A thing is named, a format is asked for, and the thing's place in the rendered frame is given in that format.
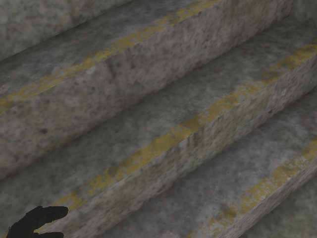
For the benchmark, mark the left robot hand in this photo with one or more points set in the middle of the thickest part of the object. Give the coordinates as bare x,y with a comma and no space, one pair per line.
35,219

